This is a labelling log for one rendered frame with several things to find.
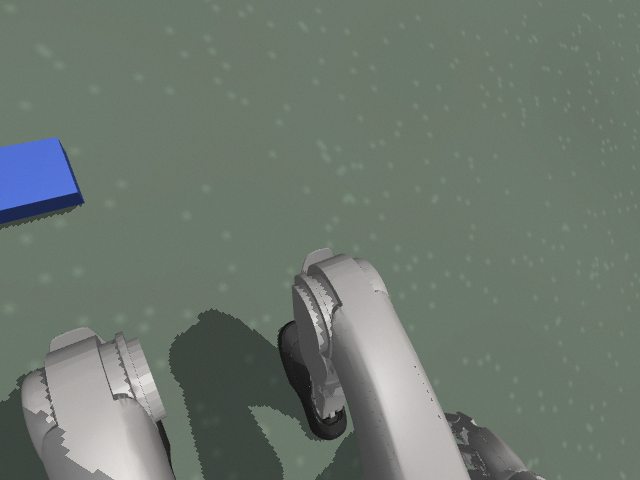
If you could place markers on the left robot foot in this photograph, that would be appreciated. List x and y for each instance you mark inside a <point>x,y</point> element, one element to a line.
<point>165,441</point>

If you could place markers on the right robot hand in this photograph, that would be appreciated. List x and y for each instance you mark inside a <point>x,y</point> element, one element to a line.
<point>492,458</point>

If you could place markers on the right robot foot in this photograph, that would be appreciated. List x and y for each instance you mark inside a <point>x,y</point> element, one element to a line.
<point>299,378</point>

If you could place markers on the carton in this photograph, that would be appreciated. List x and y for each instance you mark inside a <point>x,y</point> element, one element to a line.
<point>35,178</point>

